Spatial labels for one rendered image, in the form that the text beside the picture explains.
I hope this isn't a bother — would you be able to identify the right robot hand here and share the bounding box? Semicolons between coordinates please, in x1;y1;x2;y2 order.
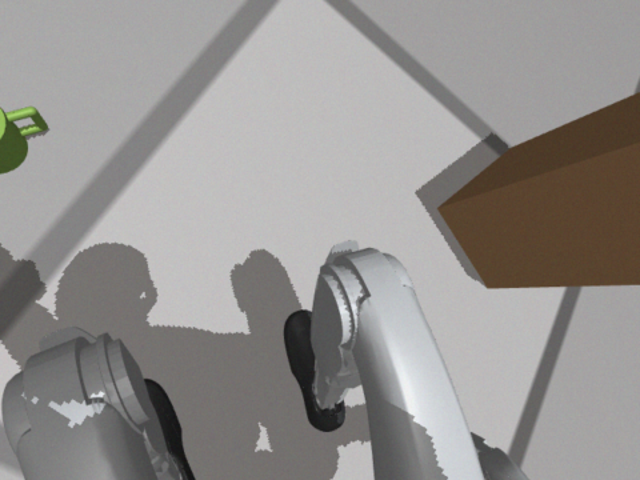
470;432;529;480

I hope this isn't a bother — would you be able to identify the left robot foot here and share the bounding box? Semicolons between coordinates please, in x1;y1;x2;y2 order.
144;379;195;480

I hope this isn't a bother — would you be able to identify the right robot foot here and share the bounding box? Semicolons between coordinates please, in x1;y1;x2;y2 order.
284;310;345;432

